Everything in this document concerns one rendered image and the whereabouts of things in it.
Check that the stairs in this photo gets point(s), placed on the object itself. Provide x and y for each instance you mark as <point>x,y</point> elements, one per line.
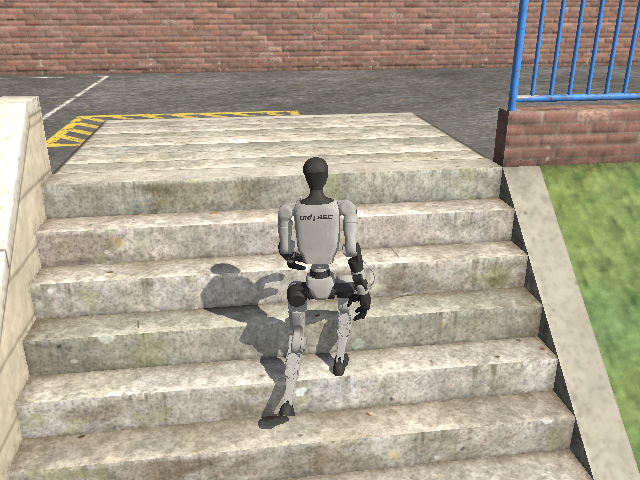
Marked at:
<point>159,346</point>

